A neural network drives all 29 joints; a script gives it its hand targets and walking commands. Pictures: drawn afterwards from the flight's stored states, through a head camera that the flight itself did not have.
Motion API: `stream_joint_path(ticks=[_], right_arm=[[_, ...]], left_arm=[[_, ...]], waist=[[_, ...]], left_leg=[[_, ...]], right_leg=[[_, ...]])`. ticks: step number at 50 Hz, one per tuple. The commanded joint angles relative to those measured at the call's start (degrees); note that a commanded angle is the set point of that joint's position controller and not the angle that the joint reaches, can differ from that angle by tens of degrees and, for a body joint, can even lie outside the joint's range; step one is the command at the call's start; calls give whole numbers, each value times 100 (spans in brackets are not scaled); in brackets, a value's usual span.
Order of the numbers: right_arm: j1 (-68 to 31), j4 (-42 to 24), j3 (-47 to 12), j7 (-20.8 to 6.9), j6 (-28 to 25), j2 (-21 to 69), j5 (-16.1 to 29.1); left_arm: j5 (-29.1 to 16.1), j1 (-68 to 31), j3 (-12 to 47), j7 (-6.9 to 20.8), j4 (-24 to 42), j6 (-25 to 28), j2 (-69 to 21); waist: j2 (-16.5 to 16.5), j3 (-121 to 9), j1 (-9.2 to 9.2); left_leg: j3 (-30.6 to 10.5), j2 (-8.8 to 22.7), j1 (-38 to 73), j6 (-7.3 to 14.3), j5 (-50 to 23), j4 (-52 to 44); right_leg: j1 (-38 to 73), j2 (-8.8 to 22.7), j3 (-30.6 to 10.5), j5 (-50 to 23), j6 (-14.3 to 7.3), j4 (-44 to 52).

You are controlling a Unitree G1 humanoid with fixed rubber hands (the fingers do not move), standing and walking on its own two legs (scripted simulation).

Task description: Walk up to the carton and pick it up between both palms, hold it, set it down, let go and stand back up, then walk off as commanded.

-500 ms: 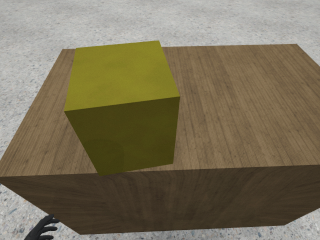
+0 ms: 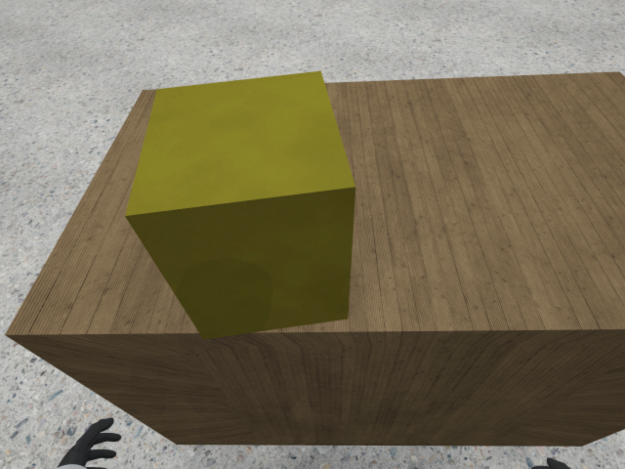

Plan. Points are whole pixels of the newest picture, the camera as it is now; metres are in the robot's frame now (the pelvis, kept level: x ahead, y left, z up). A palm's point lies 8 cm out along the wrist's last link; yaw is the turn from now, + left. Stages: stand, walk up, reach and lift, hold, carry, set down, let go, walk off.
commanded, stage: reach and lift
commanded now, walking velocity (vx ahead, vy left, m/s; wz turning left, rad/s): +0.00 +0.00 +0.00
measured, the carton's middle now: (259, 212) +0.41 +0.07 +0.12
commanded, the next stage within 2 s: none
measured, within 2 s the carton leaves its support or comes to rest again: neither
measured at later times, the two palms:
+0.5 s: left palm (56, 457) +0.16 +0.32 -0.03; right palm out of the picture +0.13 -0.25 -0.03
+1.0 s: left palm (64, 447) +0.16 +0.26 +0.05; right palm (542, 423) +0.17 -0.23 +0.04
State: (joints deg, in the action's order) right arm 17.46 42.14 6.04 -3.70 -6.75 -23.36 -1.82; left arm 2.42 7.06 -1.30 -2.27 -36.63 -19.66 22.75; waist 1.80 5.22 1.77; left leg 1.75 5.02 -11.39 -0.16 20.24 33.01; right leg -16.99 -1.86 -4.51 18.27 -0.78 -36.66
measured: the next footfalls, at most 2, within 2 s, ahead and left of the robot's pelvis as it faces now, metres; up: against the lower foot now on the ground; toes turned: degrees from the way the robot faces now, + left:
none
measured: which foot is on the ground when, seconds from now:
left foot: down 0.00-1.00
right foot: down 0.00-1.00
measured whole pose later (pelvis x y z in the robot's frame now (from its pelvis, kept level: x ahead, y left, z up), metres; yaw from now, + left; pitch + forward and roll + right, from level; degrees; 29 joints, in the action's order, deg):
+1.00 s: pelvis -0.03 +0.01 +0.02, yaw +0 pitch -8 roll +2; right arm 17.6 -2.2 6.0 0.3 11.5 -11.7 0.1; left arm -9.4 13.8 -1.3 -2.6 -4.2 -17.4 19.3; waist 1.2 4.4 -1.3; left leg 2.7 3.7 0.2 -2.1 11.2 16.2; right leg -6.0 0.0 -3.7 7.4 0.4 -21.0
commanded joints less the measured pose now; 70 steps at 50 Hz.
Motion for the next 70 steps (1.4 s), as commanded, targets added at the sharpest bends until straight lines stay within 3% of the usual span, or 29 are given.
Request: stream_joint_path(ticks=[1, 2, 5, 6, 8, 9, 10, 11, 13, 16, 21, 24, 26, 27, 30, 31, 34, 37, 42, 50, 55, 57, 59, 61, 63, 66, 67, 69, 70], right_arm=[[-717, -977, 399, 215, -417, -459, -314], [-680, -1225, 387, 265, -468, -486, -250], [-475, -1678, 234, 470, -761, -382, -26], [-296, -1634, 178, 525, -768, -345, 29], [-137, -1474, 52, 569, -749, -235, 159], [-127, -1430, -30, 577, -693, -169, 223], [-170, -1376, -15, 578, -623, -169, 283], [-102, -1191, -43, 564, -543, -179, 323], [1, -1077, -64, 544, -453, -133, 348], [-52, -1065, 34, 448, -318, -179, 418], [60, -1742, 199, 212, -204, -152, 470], [57, -2445, 351, 125, -125, -160, 447], [-43, -2910, 433, 72, -30, -110, 416], [-41, -3044, 534, 26, 62, -196, 425], [-73, -3585, 586, 33, 343, -195, 297], [-192, -3768, 529, 23, 451, -139, 345], [38, -4015, 447, 74, 818, -37, 350], [-124, -4578, 345, 180, 1051, 82, 442], [-143, -5665, -97, 470, 1415, 838, 698], [-293, -5838, -120, 599, 1930, 786, 946], [-817, -6491, 99, 601, 1787, 758, 972], [-934, -6402, 143, 560, 1793, 680, 1012], [-880, -6228, 152, 552, 1853, 707, 1010], [-930, -6203, 109, 567, 1877, 688, 1136], [-991, -6327, 193, 573, 1829, 601, 1196], [-843, -6738, 149, 594, 1688, 586, 1365], [-934, -6880, 57, 592, 1613, 602, 1449], [-630, -6940, 29, 655, 1601, 449, 1623], [-913, -7050, 65, 714, 1591, 295, 1601]], left_arm=[[-159, -932, -598, 125, 1654, -149, 920], [-214, -947, -643, 142, 1815, -58, 958], [-449, -858, -937, 170, 2481, 456, 1237], [-434, -673, -1056, 145, 2461, 558, 1250], [-355, -433, -994, 133, 2391, 632, 1203], [-364, -341, -1005, 122, 2333, 603, 1132], [-386, -347, -829, 149, 2316, 598, 1079], [-282, -213, -888, 131, 2195, 551, 953], [-136, 75, -797, 179, 2166, 464, 775], [-108, 125, -727, 108, 2492, 389, 569], [-248, 336, -565, -80, 3340, 449, 61], [-412, 481, -419, -175, 3826, 500, -17], [-508, 433, -330, -236, 3968, 522, -160], [-510, 388, -269, -275, 4137, 561, -145], [-590, 441, -178, -257, 4057, 559, -207], [-552, 234, -193, -272, 4250, 560, -150], [-612, 403, -177, -266, 4340, 489, -169], [-787, 172, -258, -182, 4341, 456, -27], [-1183, -272, -594, -82, 4800, 488, 424], [-1407, -229, -615, -17, 4819, 305, 172], [-1600, -686, -530, -165, 5620, 533, 101], [-1707, -696, -468, -202, 5525, 497, 32], [-1683, -764, -463, -236, 5659, 508, -9], [-1705, -907, -334, -234, 5714, 426, -192], [-1724, -936, -202, -263, 6018, 428, -322], [-1735, -762, -69, -321, 6563, 447, -482], [-1802, -733, -62, -327, 6586, 449, -557], [-1783, -312, 100, -337, 6694, 305, -709], [-1790, -539, -40, -306, 6927, 234, -547]], waist=[[-1385, -667, -164], [-1583, -1073, -119], [-1675, -1961, -243], [-1662, -1832, -344], [-1404, -1780, -356], [-1221, -1639, -440], [-1099, -1567, -367], [-785, -1328, -405], [-558, -1002, -313], [-72, -646, -263], [210, -694, -308], [379, -757, -275], [543, -581, -288], [778, -536, -248], [733, -194, -264], [869, -200, -379], [774, -115, -368], [185, -189, -348], [-924, -393, -524], [-469, -131, -664], [-209, -617, -608], [-326, -604, -571], [-153, -555, -613], [-100, -481, -527], [-45, -422, -483], [-57, -772, -449], [-22, -934, -536], [9, -920, -356], [-87, -1131, -414]], left_leg=[[707, -489, -107, 149, -824, -390], [648, -548, 149, 201, -952, -435], [657, -764, 64, 260, -1037, -651], [637, -768, 37, 270, -1045, -772], [635, -750, 75, 267, -1260, -955], [621, -777, 73, 279, -1357, -1045], [605, -786, 142, 232, -1334, -1098], [549, -760, 241, 189, -1390, -1210], [532, -746, 524, 77, -1664, -1347], [419, -626, 1016, -37, -1902, -1563], [448, -472, 1178, -275, -1950, -1755], [494, -388, 855, -177, -1284, -2130], [482, -236, 20, 38, -433, -2542], [472, -154, -431, 118, -68, -2772], [441, 1, -1441, 333, 651, -3138], [504, -7, -1714, 388, 854, -3189], [600, -54, -1844, 417, 881, -3226], [640, -246, -1331, 415, 705, -2961], [738, -796, 424, 170, -272, -2034], [485, -743, 327, 89, -400, -2078], [452, -677, 39, 21, -330, -2108], [439, -675, 87, 23, -233, -2074], [399, -609, 61, 14, -186, -2156], [374, -587, 23, -6, -210, -2161], [270, -529, 68, -87, -430, -2177], [187, -524, 584, -230, -1357, -1990], [222, -535, 678, -267, -1655, -1893], [134, -487, 997, -326, -2396, -1768], [192, -560, 1101, -328, -2703, -1678]], right_leg=[[609, 294, 384, -2236, 324, 828], [798, 292, 437, -2696, 373, 803], [2038, 595, 192, -4439, 479, 674], [2189, 603, 127, -4721, 502, 709], [2421, 600, 174, -4915, 472, 795], [2415, 624, 157, -4866, 455, 886], [2311, 605, 181, -4728, 431, 953], [2244, 568, 213, -4457, 366, 1104], [2180, 450, 271, -4191, 316, 1317], [1728, 230, 443, -2886, 177, 1712], [1608, -55, 549, -1795, -50, 1995], [1894, -169, 575, -1498, 13, 1942], [2443, -294, 600, -1321, 83, 1746], [2829, -400, 611, -1357, 144, 1516], [3520, -461, 566, -1304, 216, 1298], [3569, -435, 481, -1201, 213, 1258], [3581, -392, 449, -1160, 256, 1312], [3157, -181, 267, -720, 272, 1624], [1595, 450, -229, 333, 296, 2587], [1614, 438, -158, 65, 186, 2396], [1773, 239, 43, -122, 132, 2132], [1624, 247, 26, 69, 79, 2139], [1638, 175, 129, -42, 64, 2026], [1659, 174, 104, -216, 44, 2033], [1708, 110, 188, -438, 33, 2005], [1594, 30, 225, -882, 27, 2055], [1548, 2, 217, -1070, -9, 2048], [1487, -27, 252, -1591, -22, 2092], [1551, -53, 232, -1895, -7, 2060]])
